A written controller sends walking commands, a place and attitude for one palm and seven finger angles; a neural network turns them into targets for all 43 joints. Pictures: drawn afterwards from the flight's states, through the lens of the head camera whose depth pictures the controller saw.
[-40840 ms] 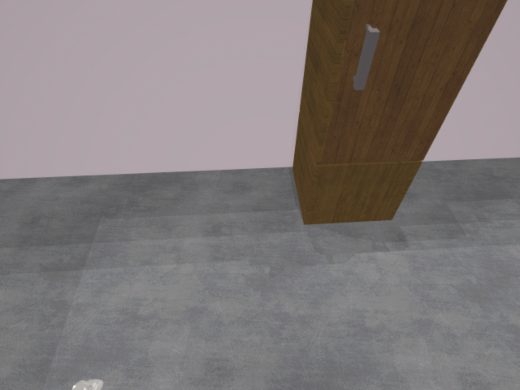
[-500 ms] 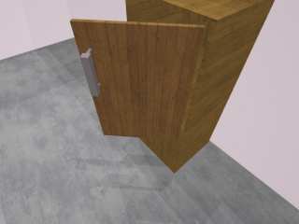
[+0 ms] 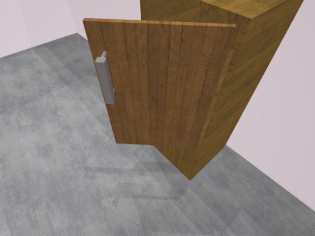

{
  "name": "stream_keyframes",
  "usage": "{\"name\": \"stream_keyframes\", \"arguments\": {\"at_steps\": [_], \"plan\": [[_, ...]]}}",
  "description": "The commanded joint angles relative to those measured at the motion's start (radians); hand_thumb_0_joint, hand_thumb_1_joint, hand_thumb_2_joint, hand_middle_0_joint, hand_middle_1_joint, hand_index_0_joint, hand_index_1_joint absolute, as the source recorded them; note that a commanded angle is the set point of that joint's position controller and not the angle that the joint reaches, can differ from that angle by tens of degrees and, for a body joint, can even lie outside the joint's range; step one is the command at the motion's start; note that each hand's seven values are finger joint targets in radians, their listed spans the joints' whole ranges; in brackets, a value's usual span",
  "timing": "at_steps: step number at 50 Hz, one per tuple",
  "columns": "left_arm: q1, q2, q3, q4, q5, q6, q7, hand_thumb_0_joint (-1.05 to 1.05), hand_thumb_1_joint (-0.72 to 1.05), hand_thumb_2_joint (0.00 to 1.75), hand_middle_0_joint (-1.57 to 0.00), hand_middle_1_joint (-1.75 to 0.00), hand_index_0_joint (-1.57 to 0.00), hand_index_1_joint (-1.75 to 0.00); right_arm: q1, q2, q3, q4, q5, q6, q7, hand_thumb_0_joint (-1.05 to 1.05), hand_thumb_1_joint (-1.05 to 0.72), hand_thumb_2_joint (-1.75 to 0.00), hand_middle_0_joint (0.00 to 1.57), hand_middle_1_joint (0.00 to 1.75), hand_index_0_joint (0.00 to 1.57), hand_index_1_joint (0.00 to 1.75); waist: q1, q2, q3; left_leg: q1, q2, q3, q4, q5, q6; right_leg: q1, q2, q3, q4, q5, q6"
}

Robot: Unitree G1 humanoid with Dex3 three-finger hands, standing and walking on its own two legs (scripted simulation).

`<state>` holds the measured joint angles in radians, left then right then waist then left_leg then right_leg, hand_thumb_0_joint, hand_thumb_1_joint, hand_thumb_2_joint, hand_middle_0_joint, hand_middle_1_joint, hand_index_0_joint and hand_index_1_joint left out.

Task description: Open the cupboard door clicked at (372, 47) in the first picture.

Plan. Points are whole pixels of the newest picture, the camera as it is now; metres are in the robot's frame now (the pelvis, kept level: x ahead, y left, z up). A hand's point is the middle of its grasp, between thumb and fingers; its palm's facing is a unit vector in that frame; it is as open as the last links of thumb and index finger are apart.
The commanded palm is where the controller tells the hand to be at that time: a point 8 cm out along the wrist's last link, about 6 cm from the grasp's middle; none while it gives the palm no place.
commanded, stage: come to a stop and stand still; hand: left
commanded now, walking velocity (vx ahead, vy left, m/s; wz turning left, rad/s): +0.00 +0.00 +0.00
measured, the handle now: (107, 78) +0.54 +0.20 +0.09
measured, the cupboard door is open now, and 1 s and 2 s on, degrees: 45 45 45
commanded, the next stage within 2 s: look again from close up in 0.92 s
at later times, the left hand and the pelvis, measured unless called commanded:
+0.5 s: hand out of the picture +0.00 +0.20 -0.16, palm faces +0.02 -0.98 -0.19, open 7.4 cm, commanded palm none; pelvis -0.02 +0.02 +0.01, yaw +0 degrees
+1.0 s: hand out of the picture -0.02 +0.21 -0.17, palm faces +0.02 -0.99 -0.15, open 7.4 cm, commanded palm none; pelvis -0.01 +0.05 +0.01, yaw +0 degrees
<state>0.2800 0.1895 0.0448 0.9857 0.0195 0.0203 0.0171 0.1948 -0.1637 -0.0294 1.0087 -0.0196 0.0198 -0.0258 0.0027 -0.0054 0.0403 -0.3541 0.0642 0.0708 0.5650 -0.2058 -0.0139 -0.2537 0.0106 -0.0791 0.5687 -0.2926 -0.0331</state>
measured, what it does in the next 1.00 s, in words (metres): stands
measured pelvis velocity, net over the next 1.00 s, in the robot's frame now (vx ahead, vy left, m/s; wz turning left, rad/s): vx -0.01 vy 0.05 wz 0.00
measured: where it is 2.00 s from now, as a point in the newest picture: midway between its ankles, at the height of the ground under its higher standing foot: outside the picture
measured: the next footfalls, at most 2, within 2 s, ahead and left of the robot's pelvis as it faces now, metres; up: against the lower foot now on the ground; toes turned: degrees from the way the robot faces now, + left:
none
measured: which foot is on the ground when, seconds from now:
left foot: down 0.00-1.00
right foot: down 0.00-1.00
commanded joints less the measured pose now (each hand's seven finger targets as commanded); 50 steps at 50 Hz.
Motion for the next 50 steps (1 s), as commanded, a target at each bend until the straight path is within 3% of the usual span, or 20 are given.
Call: {"name": "stream_keyframes", "arguments": {"at_steps": [1, 2, 3, 4, 5, 6, 7, 9, 11, 13, 17, 21, 27, 39, 42, 50], "plan": [[0.060, 0.107, 0.004, -0.037, 0.008, -0.028, 0.010, 0.00, 0.90, 0.90, -0.20, -0.30, -0.20, -0.30, 0.020, -0.052, -0.009, -0.046, 0.002, 0.004, -0.001, 0.00, -0.90, -0.90, 0.20, 0.30, 0.20, 0.30, 0.001, -0.194, -0.001, -0.023, -0.015, -0.037, 0.162, -0.238, 0.014, -0.043, -0.270, 0.274, -0.308, 0.217, -0.123], [0.099, 0.121, 0.000, -0.045, 0.025, -0.024, 0.050, 0.00, 0.90, 0.90, -0.20, -0.30, -0.20, -0.30, -0.023, -0.136, -0.032, -0.086, -0.001, -0.002, 0.006, 0.00, -0.90, -0.90, 0.20, 0.30, 0.20, 0.30, 0.016, -0.049, -0.014, -0.030, -0.045, 0.006, 0.309, -0.206, -0.015, 0.000, -0.252, 0.385, -0.300, 0.463, -0.098], [0.051, 0.144, 0.001, -0.063, 0.016, -0.036, 0.055, 0.00, 0.90, 0.90, -0.20, -0.30, -0.20, -0.30, 0.000, -0.082, -0.010, -0.105, 0.003, -0.002, 0.007, 0.00, -0.90, -0.90, 0.20, 0.30, 0.20, 0.30, -0.038, 0.008, -0.014, -0.010, -0.008, -0.038, 0.243, -0.211, -0.007, 0.023, -0.290, 0.300, -0.271, 0.550, -0.115], [0.037, 0.136, -0.008, -0.079, 0.013, -0.046, 0.052, 0.00, 0.90, 0.90, -0.20, -0.30, -0.20, -0.30, 0.030, -0.050, -0.001, -0.105, 0.007, -0.013, 0.013, 0.00, -0.90, -0.90, 0.20, 0.30, 0.20, 0.30, -0.034, -0.053, -0.079, 0.022, -0.019, -0.022, 0.132, -0.189, 0.005, 0.093, -0.223, 0.206, -0.181, 0.606, -0.112], [0.040, 0.130, -0.006, -0.077, 0.008, -0.049, 0.048, 0.00, 0.90, 0.90, -0.20, -0.30, -0.20, -0.30, 0.052, -0.061, -0.004, -0.098, 0.009, -0.022, 0.010, 0.00, -0.90, -0.90, 0.20, 0.30, 0.20, 0.30, -0.024, -0.127, -0.107, 0.046, -0.045, -0.008, 0.035, -0.128, 0.008, 0.146, -0.192, 0.166, -0.131, 0.665, -0.098], [0.049, 0.125, -0.007, -0.071, 0.003, -0.050, 0.045, 0.00, 0.90, 0.90, -0.20, -0.30, -0.20, -0.30, 0.081, -0.067, -0.005, -0.087, 0.012, -0.027, 0.008, 0.00, -0.90, -0.90, 0.20, 0.30, 0.20, 0.30, -0.026, -0.156, -0.129, 0.092, -0.048, -0.021, -0.049, -0.063, 0.014, 0.162, -0.177, 0.157, -0.109, 0.617, -0.078], [0.052, 0.110, -0.012, -0.061, -0.003, -0.047, 0.042, 0.00, 0.90, 0.90, -0.20, -0.30, -0.20, -0.30, 0.087, -0.083, -0.006, -0.077, 0.012, -0.030, 0.004, 0.00, -0.90, -0.90, 0.20, 0.30, 0.20, 0.30, -0.026, -0.120, -0.105, 0.135, -0.028, -0.046, -0.098, -0.016, 0.025, 0.119, -0.160, 0.156, -0.112, 0.478, -0.052], [0.076, 0.077, -0.017, -0.046, -0.005, -0.046, 0.038, 0.00, 0.90, 0.90, -0.20, -0.30, -0.20, -0.30, 0.091, -0.111, -0.002, -0.068, 0.004, -0.040, 0.000, 0.00, -0.90, -0.90, 0.20, 0.30, 0.20, 0.30, -0.005, -0.009, -0.042, 0.149, 0.059, -0.118, -0.114, 0.190, 0.057, 0.043, -0.113, 0.128, -0.123, 0.331, -0.015], [0.060, 0.084, -0.020, -0.048, -0.001, -0.033, 0.032, 0.00, 0.90, 0.90, -0.20, -0.30, -0.20, -0.30, 0.063, -0.104, 0.004, -0.070, 0.002, -0.034, 0.000, 0.00, -0.90, -0.90, 0.20, 0.30, 0.20, 0.30, 0.000, 0.060, 0.036, 0.063, 0.051, -0.147, -0.151, 0.061, 0.063, 0.020, -0.097, 0.128, -0.157, 0.108, -0.016], [0.069, 0.088, -0.024, -0.041, -0.001, -0.035, 0.029, 0.00, 0.90, 0.90, -0.20, -0.30, -0.20, -0.30, 0.060, -0.100, 0.008, -0.070, 0.000, -0.032, 0.003, 0.00, -0.90, -0.90, 0.20, 0.30, 0.20, 0.30, 0.005, 0.065, 0.065, 0.028, 0.041, -0.150, -0.185, -0.039, 0.062, 0.017, -0.094, 0.136, -0.199, 0.012, -0.018], [0.055, 0.096, -0.027, -0.042, -0.004, -0.037, 0.022, 0.00, 0.90, 0.90, -0.20, -0.30, -0.20, -0.30, 0.087, -0.113, 0.012, -0.063, -0.004, -0.028, 0.009, 0.00, -0.90, -0.90, 0.20, 0.30, 0.20, 0.30, -0.011, -0.003, 0.056, 0.033, 0.012, -0.140, -0.193, -0.150, 0.052, -0.016, -0.107, 0.163, -0.240, -0.129, -0.025], [0.064, 0.101, -0.027, -0.045, -0.004, -0.037, 0.020, 0.00, 0.90, 0.90, -0.20, -0.30, -0.20, -0.30, 0.103, -0.120, 0.015, -0.053, -0.005, -0.029, 0.011, 0.00, -0.90, -0.90, 0.20, 0.30, 0.20, 0.30, -0.008, 0.003, 0.047, 0.019, 0.011, -0.148, -0.206, -0.171, 0.054, -0.013, -0.110, 0.162, -0.242, -0.144, -0.022], [0.078, 0.095, -0.034, -0.023, -0.007, -0.041, 0.019, 0.00, 0.90, 0.90, -0.20, -0.30, -0.20, -0.30, 0.116, -0.120, 0.023, -0.028, 0.000, -0.040, 0.011, 0.00, -0.90, -0.90, 0.20, 0.30, 0.20, 0.30, -0.004, 0.020, 0.034, 0.014, 0.023, -0.168, -0.233, -0.152, 0.057, 0.015, -0.110, 0.147, -0.222, -0.069, -0.018], [0.107, 0.072, -0.050, 0.038, -0.007, -0.045, 0.023, 0.00, 0.90, 0.90, -0.20, -0.30, -0.20, -0.30, 0.115, -0.110, 0.029, 0.029, 0.011, -0.052, 0.006, 0.00, -0.90, -0.90, 0.20, 0.30, 0.20, 0.30, 0.004, 0.002, 0.013, 0.066, 0.032, -0.164, -0.236, -0.008, 0.062, 0.069, -0.117, 0.125, -0.207, 0.085, -0.003], [0.104, 0.067, -0.051, 0.048, -0.006, -0.043, 0.023, 0.00, 0.90, 0.90, -0.20, -0.30, -0.20, -0.30, 0.107, -0.111, 0.028, 0.037, 0.011, -0.048, 0.005, 0.00, -0.90, -0.90, 0.20, 0.30, 0.20, 0.30, 0.001, -0.001, 0.039, 0.065, 0.032, -0.164, -0.252, -0.049, 0.059, 0.051, -0.118, 0.123, -0.216, 0.054, 0.000], [0.110, 0.065, -0.053, 0.064, -0.004, -0.042, 0.024, 0.00, 0.90, 0.90, -0.20, -0.30, -0.20, -0.30, 0.092, -0.115, 0.028, 0.052, 0.012, -0.052, 0.004, 0.00, -0.90, -0.90, 0.20, 0.30, 0.20, 0.30, 0.004, 0.010, 0.032, 0.085, 0.034, -0.166, -0.266, -0.017, 0.061, 0.069, -0.122, 0.119, -0.218, 0.091, 0.006]]}}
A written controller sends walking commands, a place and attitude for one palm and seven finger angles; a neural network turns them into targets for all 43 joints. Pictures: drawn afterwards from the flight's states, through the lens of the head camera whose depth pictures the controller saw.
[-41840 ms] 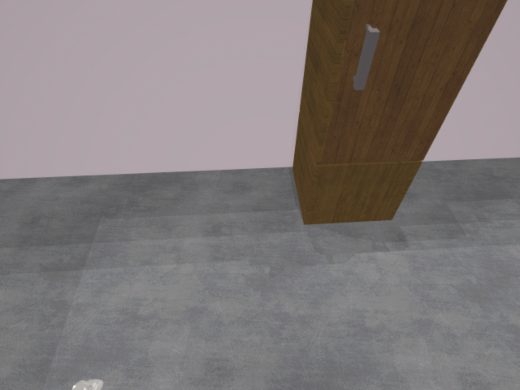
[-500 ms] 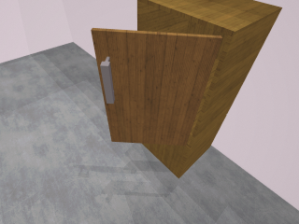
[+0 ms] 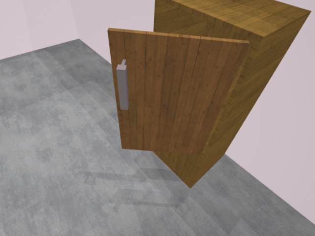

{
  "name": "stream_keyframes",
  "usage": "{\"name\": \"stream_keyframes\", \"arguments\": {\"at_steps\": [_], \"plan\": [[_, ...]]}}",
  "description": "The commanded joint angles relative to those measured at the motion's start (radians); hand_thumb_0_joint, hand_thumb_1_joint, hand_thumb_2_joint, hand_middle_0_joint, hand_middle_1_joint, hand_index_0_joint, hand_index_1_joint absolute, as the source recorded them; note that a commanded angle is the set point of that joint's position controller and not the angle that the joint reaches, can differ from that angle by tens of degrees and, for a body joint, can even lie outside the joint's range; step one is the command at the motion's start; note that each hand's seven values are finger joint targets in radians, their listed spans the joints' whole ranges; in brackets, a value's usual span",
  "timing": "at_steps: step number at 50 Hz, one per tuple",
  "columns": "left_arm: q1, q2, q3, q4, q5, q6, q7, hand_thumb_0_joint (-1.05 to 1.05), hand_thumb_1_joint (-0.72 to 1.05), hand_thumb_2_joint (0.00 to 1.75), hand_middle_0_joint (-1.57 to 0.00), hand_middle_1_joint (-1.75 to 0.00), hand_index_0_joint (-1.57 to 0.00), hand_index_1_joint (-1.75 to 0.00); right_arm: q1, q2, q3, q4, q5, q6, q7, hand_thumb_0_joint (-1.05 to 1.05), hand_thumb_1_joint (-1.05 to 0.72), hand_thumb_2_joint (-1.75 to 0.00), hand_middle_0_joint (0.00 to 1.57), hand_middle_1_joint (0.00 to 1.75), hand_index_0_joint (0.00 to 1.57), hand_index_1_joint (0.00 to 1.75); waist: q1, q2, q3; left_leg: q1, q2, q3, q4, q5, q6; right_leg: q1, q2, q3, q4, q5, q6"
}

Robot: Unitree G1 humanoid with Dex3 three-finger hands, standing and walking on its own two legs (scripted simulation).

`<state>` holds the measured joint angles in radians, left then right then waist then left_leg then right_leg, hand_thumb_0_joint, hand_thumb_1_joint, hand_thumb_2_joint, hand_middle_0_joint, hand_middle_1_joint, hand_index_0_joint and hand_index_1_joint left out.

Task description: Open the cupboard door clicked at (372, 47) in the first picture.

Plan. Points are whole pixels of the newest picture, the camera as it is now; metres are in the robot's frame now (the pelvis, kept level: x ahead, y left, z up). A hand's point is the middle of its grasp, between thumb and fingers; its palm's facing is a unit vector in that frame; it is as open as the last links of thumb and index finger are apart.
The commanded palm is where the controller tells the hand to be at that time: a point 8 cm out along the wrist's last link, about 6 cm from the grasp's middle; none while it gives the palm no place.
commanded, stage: look again from close up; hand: left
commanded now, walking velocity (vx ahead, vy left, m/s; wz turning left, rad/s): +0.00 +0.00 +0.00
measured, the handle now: (124, 85) +0.55 +0.15 +0.08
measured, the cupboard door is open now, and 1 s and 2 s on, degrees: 45 45 45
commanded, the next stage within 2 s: shuffle to correct the standing spot in 0.50 s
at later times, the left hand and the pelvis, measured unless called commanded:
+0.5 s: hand out of the picture +0.00 +0.19 -0.18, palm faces +0.01 -0.99 -0.16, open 7.4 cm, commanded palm none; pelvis +0.01 +0.02 +0.00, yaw +0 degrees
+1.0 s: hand out of the picture +0.02 +0.16 -0.18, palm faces -0.01 -0.99 -0.15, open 7.4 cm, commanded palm none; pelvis +0.01 -0.01 +0.00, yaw -2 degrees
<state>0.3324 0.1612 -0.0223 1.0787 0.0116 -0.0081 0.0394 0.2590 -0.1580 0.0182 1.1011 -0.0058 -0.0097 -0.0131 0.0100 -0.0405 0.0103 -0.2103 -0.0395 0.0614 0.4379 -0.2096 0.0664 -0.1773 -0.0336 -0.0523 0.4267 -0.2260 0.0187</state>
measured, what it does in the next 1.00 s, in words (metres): stands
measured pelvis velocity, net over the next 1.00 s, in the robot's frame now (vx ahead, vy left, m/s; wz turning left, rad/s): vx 0.01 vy -0.01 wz -0.03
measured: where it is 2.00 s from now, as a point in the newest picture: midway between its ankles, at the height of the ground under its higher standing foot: outside the picture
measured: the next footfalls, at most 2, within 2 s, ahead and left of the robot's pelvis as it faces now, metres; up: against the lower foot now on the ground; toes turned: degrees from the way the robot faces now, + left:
right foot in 1.12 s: +0.04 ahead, -0.19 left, +0.00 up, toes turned -2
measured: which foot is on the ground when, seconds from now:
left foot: down 0.00-1.00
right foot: down 0.00-0.78, up 0.80-1.00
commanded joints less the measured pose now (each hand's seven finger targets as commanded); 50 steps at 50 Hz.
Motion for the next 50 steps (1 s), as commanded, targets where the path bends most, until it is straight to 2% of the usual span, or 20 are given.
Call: {"name": "stream_keyframes", "arguments": {"at_steps": [1, 3, 7, 9, 11, 13, 19, 23, 30, 32, 34, 37, 39, 40, 42, 43, 45, 47, 48, 50], "plan": [[0.061, 0.094, 0.014, -0.027, 0.003, -0.015, 0.002, 0.00, 0.90, 0.90, -0.20, -0.30, -0.20, -0.30, 0.025, -0.120, -0.020, -0.040, -0.001, -0.024, -0.008, 0.00, -0.90, -0.90, 0.20, 0.30, 0.20, 0.30, -0.002, 0.042, 0.051, -0.051, 0.138, -0.155, -0.136, 0.003, -0.018, -0.001, -0.080, 0.091, -0.077, 0.036, -0.046], [0.062, 0.093, 0.015, -0.026, 0.005, -0.015, 0.003, 0.00, 0.90, 0.90, -0.20, -0.30, -0.20, -0.30, 0.025, -0.116, -0.021, -0.037, -0.001, -0.024, -0.009, 0.00, -0.90, -0.90, 0.20, 0.30, 0.20, 0.30, -0.002, 0.023, 0.049, -0.036, 0.139, -0.150, -0.129, 0.035, -0.017, 0.002, -0.080, 0.088, -0.080, 0.054, -0.044], [0.060, 0.093, 0.014, -0.024, 0.003, -0.013, 0.002, 0.00, 0.90, 0.90, -0.20, -0.30, -0.20, -0.30, 0.019, -0.124, -0.022, -0.034, -0.002, -0.024, -0.009, 0.00, -0.90, -0.90, 0.20, 0.30, 0.20, 0.30, -0.002, 0.048, 0.048, -0.031, 0.139, -0.156, -0.142, 0.020, -0.018, 0.001, -0.083, 0.087, -0.080, 0.046, -0.040], [0.058, 0.095, 0.014, -0.025, 0.004, -0.013, 0.003, 0.00, 0.90, 0.90, -0.20, -0.30, -0.20, -0.30, 0.017, -0.121, -0.021, -0.032, 0.000, -0.025, -0.009, 0.00, -0.90, -0.90, 0.20, 0.30, 0.20, 0.30, 0.000, 0.032, 0.058, -0.038, 0.136, -0.153, -0.137, 0.041, -0.018, 0.009, -0.083, 0.087, -0.082, 0.057, -0.039], [0.058, 0.096, 0.013, -0.022, 0.003, -0.014, 0.003, 0.00, 0.90, 0.90, -0.20, -0.30, -0.20, -0.30, 0.016, -0.125, -0.021, -0.030, 0.000, -0.026, -0.009, 0.00, -0.90, -0.90, 0.20, 0.30, 0.20, 0.30, -0.001, 0.041, 0.038, -0.017, 0.138, -0.152, -0.135, 0.060, -0.018, 0.013, -0.086, 0.086, -0.082, 0.064, -0.038], [0.056, 0.095, 0.014, -0.023, 0.004, -0.012, 0.003, 0.00, 0.90, 0.90, -0.20, -0.30, -0.20, -0.30, 0.018, -0.121, -0.021, -0.028, 0.000, -0.025, -0.010, 0.00, -0.90, -0.90, 0.20, 0.30, 0.20, 0.30, 0.000, 0.034, 0.053, -0.021, 0.140, -0.156, -0.140, 0.064, -0.016, 0.012, -0.083, 0.081, -0.082, 0.066, -0.037], [0.057, 0.095, 0.014, -0.016, 0.004, -0.010, 0.004, 0.00, 0.90, 0.90, -0.20, -0.30, -0.20, -0.30, 0.021, -0.127, -0.020, -0.019, 0.001, -0.030, -0.013, 0.00, -0.90, -0.90, 0.20, 0.30, 0.20, 0.30, 0.000, 0.043, 0.036, 0.002, 0.145, -0.156, -0.145, 0.113, -0.015, 0.025, -0.086, 0.078, -0.077, 0.082, -0.032], [0.054, 0.096, 0.015, -0.015, 0.004, -0.008, 0.004, 0.00, 0.90, 0.90, -0.20, -0.30, -0.20, -0.30, 0.029, -0.126, -0.021, -0.016, 0.001, -0.030, -0.014, 0.00, -0.90, -0.90, 0.20, 0.30, 0.20, 0.30, 0.001, 0.029, 0.049, 0.005, 0.147, -0.158, -0.153, 0.116, -0.014, 0.025, -0.085, 0.072, -0.077, 0.079, -0.029], [0.061, 0.089, 0.016, -0.010, 0.004, -0.003, 0.005, 0.00, 0.90, 0.90, -0.20, -0.30, -0.20, -0.30, 0.038, -0.124, -0.021, -0.009, 0.000, -0.030, -0.016, 0.00, -0.90, -0.90, 0.20, 0.30, 0.20, 0.30, 0.000, 0.047, 0.061, 0.010, 0.149, -0.168, -0.180, 0.081, -0.018, 0.018, -0.085, 0.069, -0.076, 0.058, -0.026], [0.063, 0.077, 0.013, -0.003, 0.002, 0.001, 0.004, 0.00, 0.90, 0.90, -0.20, -0.30, -0.20, -0.30, 0.044, -0.118, -0.022, -0.005, -0.001, -0.030, -0.020, 0.00, -0.90, -0.90, 0.20, 0.30, 0.20, 0.30, -0.005, 0.047, 0.071, 0.023, 0.168, -0.188, -0.199, 0.060, -0.021, -0.004, -0.074, 0.060, -0.069, 0.046, -0.018], [0.065, 0.073, 0.015, -0.002, 0.003, 0.005, 0.003, 0.00, 0.90, 0.90, -0.20, -0.30, -0.20, -0.30, 0.055, -0.117, -0.026, -0.001, -0.001, -0.030, -0.026, 0.00, -0.90, -0.90, 0.20, 0.30, 0.20, 0.30, -0.009, 0.036, 0.071, 0.039, 0.190, -0.206, -0.196, 0.094, -0.016, -0.022, -0.065, 0.052, -0.058, 0.045, -0.015], [0.065, 0.070, 0.024, -0.014, 0.007, 0.019, -0.003, 0.00, 0.90, 0.90, -0.20, -0.30, -0.20, -0.30, 0.073, -0.136, -0.041, 0.002, -0.005, -0.025, -0.039, 0.00, -0.90, -0.90, 0.20, 0.30, 0.20, 0.30, -0.018, 0.070, 0.067, 0.077, 0.236, -0.247, -0.196, 0.126, 0.000, -0.087, -0.043, 0.039, -0.008, 0.011, -0.013], [0.060, 0.069, 0.033, -0.027, 0.011, 0.029, -0.008, 0.00, 0.90, 0.90, -0.20, -0.30, -0.20, -0.30, 0.088, -0.144, -0.050, 0.003, -0.008, -0.021, -0.050, 0.00, -0.90, -0.90, 0.20, 0.30, 0.20, 0.30, -0.023, 0.094, 0.063, 0.103, 0.281, -0.278, -0.185, 0.200, 0.037, -0.140, -0.027, 0.034, 0.061, -0.043, -0.015], [0.057, 0.070, 0.039, -0.036, 0.012, 0.036, -0.012, 0.00, 0.90, 0.90, -0.20, -0.30, -0.20, -0.30, 0.094, -0.149, -0.055, 0.000, -0.009, -0.018, -0.054, 0.00, -0.90, -0.90, 0.20, 0.30, 0.20, 0.30, -0.026, 0.116, 0.053, 0.106, 0.311, -0.298, -0.186, 0.208, 0.067, -0.168, -0.024, 0.039, 0.129, -0.109, -0.017], [0.043, 0.065, 0.053, -0.059, 0.018, 0.048, -0.018, 0.00, 0.90, 0.90, -0.20, -0.30, -0.20, -0.30, 0.091, -0.161, -0.064, -0.008, -0.016, -0.011, -0.060, 0.00, -0.90, -0.90, 0.20, 0.30, 0.20, 0.30, -0.031, 0.115, 0.046, 0.099, 0.361, -0.329, -0.183, 0.206, 0.128, -0.235, -0.020, 0.058, 0.293, -0.222, -0.024], [0.029, 0.060, 0.058, -0.072, 0.021, 0.051, -0.022, 0.00, 0.90, 0.90, -0.20, -0.30, -0.20, -0.30, 0.086, -0.163, -0.069, -0.015, -0.018, -0.008, -0.062, 0.00, -0.90, -0.90, 0.20, 0.30, 0.20, 0.30, -0.032, 0.108, 0.045, 0.095, 0.377, -0.336, -0.173, 0.229, 0.148, -0.258, -0.020, 0.064, 0.341, -0.240, -0.026], [0.012, 0.046, 0.068, -0.091, 0.019, 0.056, -0.029, 0.00, 0.90, 0.90, -0.20, -0.30, -0.20, -0.30, 0.071, -0.174, -0.078, -0.023, -0.024, -0.004, -0.060, 0.00, -0.90, -0.90, 0.20, 0.30, 0.20, 0.30, -0.032, 0.119, 0.029, 0.063, 0.379, -0.306, -0.167, 0.230, 0.150, -0.257, -0.019, 0.073, 0.393, -0.237, -0.023], [-0.002, 0.036, 0.072, -0.105, 0.017, 0.061, -0.033, 0.00, 0.90, 0.90, -0.20, -0.30, -0.20, -0.30, 0.067, -0.180, -0.083, -0.029, -0.027, -0.002, -0.057, 0.00, -0.90, -0.90, 0.20, 0.30, 0.20, 0.30, -0.034, 0.126, 0.025, 0.025, 0.361, -0.275, -0.173, 0.181, 0.132, -0.230, -0.013, 0.060, 0.382, -0.213, -0.020], [-0.002, 0.037, 0.073, -0.112, 0.016, 0.061, -0.035, 0.00, 0.90, 0.90, -0.20, -0.30, -0.20, -0.30, 0.052, -0.180, -0.086, -0.034, -0.028, 0.000, -0.057, 0.00, -0.90, -0.90, 0.20, 0.30, 0.20, 0.30, -0.027, 0.126, 0.036, 0.002, 0.361, -0.273, -0.170, 0.165, 0.126, -0.213, -0.017, 0.059, 0.342, -0.205, -0.021], [0.006, 0.030, 0.078, -0.120, 0.015, 0.063, -0.037, 0.00, 0.90, 0.90, -0.20, -0.30, -0.20, -0.30, 0.041, -0.191, -0.094, -0.042, -0.030, 0.004, -0.052, 0.00, -0.90, -0.90, 0.20, 0.30, 0.20, 0.30, -0.023, 0.166, 0.038, -0.047, 0.345, -0.255, -0.162, 0.107, 0.103, -0.150, -0.008, 0.041, 0.257, -0.175, -0.023]]}}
